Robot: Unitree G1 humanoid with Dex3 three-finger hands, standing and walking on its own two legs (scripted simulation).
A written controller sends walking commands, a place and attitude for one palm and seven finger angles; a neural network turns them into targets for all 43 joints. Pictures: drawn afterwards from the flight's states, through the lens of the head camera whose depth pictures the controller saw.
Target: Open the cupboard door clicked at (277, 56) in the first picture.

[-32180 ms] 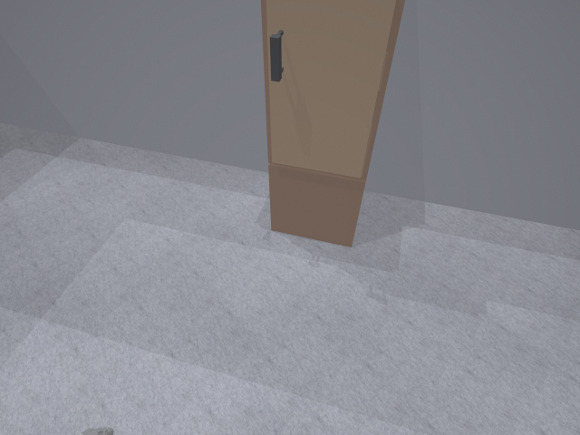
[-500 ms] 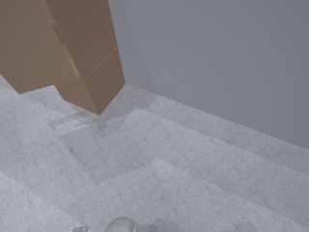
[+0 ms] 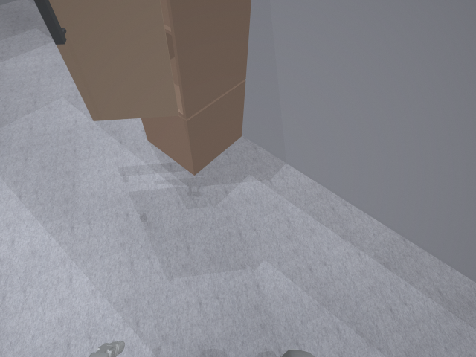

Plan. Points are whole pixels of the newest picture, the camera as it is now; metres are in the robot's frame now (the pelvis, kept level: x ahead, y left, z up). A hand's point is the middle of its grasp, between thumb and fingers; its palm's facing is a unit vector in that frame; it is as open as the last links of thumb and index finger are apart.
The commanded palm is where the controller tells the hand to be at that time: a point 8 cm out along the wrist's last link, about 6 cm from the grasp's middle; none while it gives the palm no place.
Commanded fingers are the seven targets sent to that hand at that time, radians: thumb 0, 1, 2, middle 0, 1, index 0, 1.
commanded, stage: turn to face it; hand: left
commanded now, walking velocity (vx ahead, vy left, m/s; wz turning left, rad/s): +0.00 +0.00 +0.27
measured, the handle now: (53, 16) +0.92 +0.58 +0.06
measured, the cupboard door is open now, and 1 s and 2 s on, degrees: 48 48 48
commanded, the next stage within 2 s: take the last steps up to it in 0.16 s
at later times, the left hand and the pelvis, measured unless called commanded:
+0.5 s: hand out of the picture -0.01 +0.16 -0.17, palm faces +0.27 -0.93 -0.23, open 7.3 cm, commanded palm none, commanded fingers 0.00 0.90 0.90 -0.20 -0.30 -0.20 -0.30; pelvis +0.03 -0.02 +0.00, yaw +12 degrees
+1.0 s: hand (96, 322) +0.19 +0.29 -0.17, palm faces +0.25 -0.95 -0.19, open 7.3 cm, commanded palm none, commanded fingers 0.00 0.90 0.90 -0.20 -0.30 -0.20 -0.30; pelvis +0.14 +0.09 +0.00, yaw +14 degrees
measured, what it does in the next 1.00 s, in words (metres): walks ahead: right foot, then left foot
